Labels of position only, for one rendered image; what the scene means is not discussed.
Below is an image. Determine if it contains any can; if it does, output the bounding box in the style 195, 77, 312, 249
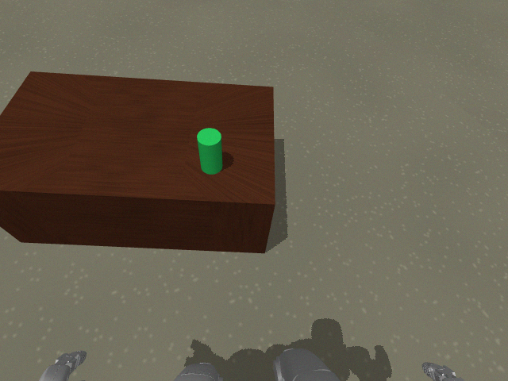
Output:
197, 128, 222, 175

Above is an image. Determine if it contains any right robot hand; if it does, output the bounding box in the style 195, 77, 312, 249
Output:
422, 362, 464, 381

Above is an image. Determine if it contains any left robot hand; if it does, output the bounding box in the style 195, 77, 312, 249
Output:
39, 351, 87, 381

